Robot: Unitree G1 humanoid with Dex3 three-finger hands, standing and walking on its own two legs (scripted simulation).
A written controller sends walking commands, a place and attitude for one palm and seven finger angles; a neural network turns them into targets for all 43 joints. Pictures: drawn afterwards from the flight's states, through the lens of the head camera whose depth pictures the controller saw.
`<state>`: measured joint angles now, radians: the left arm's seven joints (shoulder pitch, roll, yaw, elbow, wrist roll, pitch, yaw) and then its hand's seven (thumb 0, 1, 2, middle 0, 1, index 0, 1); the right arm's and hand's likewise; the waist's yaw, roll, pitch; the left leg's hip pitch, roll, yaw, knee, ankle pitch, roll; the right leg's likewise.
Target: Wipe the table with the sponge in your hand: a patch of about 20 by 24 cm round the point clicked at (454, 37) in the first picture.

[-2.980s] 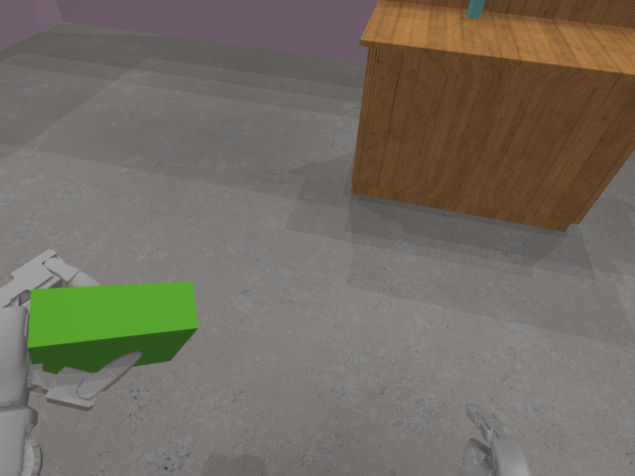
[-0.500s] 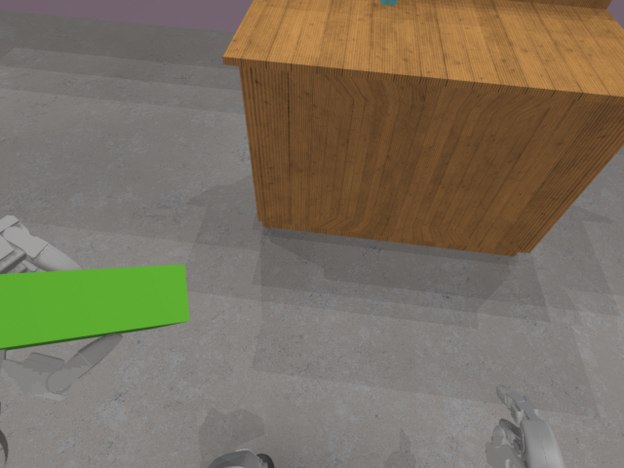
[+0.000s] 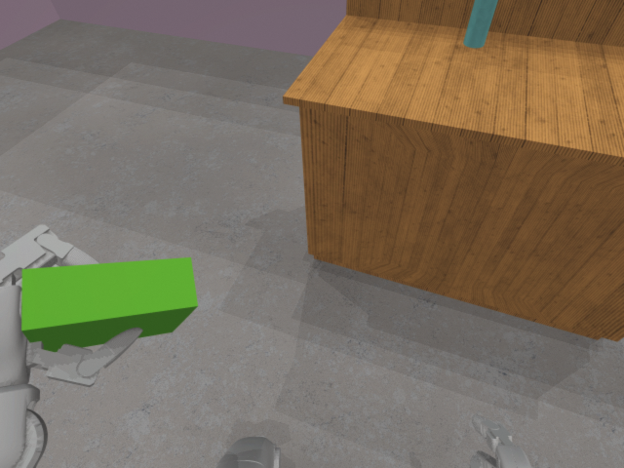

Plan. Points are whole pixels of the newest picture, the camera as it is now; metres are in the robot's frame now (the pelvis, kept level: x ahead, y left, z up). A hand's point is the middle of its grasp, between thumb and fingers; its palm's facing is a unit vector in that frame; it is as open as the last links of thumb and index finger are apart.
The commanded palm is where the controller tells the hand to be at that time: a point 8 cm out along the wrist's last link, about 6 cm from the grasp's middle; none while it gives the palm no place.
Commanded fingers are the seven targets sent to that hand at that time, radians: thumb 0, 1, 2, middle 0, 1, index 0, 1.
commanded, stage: walk to a spot facing it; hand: left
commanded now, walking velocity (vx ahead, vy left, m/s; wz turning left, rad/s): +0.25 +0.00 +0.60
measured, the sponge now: (137, 304) +0.24 +0.19 +0.15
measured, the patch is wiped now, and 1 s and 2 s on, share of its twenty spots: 0.00 0.00 0.00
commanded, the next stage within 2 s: none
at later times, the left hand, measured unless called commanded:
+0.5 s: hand (85, 287) +0.23 +0.23 +0.19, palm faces +0.60 -0.63 -0.49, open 9.3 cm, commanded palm +0.18 +0.26 +0.18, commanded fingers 0.00 0.10 1.30 -1.20 -1.60 -1.20 -1.60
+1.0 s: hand (13, 393) +0.14 +0.24 +0.18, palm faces +0.74 -0.52 -0.42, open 9.3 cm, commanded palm +0.07 +0.25 +0.18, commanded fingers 0.00 0.10 1.30 -1.20 -1.60 -1.20 -1.60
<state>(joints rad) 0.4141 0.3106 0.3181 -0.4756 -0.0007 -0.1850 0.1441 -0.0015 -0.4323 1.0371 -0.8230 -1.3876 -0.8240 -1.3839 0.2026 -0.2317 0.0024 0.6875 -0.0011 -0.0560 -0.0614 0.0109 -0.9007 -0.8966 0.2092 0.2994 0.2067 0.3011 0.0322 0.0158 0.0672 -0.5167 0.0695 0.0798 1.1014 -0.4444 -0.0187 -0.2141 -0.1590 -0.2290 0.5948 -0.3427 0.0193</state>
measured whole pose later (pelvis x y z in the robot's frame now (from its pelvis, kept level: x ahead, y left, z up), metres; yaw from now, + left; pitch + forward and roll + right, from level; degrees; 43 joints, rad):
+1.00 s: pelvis +0.08 -0.07 +0.00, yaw +32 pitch -2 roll -2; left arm 0.49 0.41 0.38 -0.61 -0.03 -0.17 0.14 0.00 -0.44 1.04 -0.83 -1.38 -0.83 -1.38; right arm 0.20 -0.17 -0.01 0.56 0.02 -0.09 -0.02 0.01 -0.90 -0.90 0.20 0.30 0.20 0.30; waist -0.02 -0.02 0.06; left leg -0.34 0.05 0.00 0.57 -0.21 -0.01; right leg -0.49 -0.08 -0.09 1.04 -0.45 0.08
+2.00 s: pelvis +0.11 -0.09 -0.01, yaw +59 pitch -2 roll +1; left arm 0.39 0.34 0.33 -0.43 -0.02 -0.19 0.13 0.00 -0.44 1.04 -0.83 -1.37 -0.83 -1.37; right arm 0.18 -0.18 0.03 0.70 0.00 -0.07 -0.04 0.01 -0.90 -0.90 0.21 0.30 0.21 0.30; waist 0.06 0.05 0.06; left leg -0.45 0.05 0.02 1.14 -0.43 -0.01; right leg -0.31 -0.10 -0.19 0.65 -0.30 -0.03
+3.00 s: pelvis +0.21 +0.02 +0.00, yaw +49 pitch +3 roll +2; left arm 0.53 0.44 0.41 -0.62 -0.04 -0.19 0.15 0.00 -0.44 1.04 -0.84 -1.37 -0.84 -1.36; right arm 0.14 -0.28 -0.04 0.53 0.01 0.01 -0.03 0.01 -0.91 -0.90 0.20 0.30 0.20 0.30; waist 0.01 -0.05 0.07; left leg -0.33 0.04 0.07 0.64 -0.37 -0.07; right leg -0.38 0.06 0.01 0.54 -0.20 -0.08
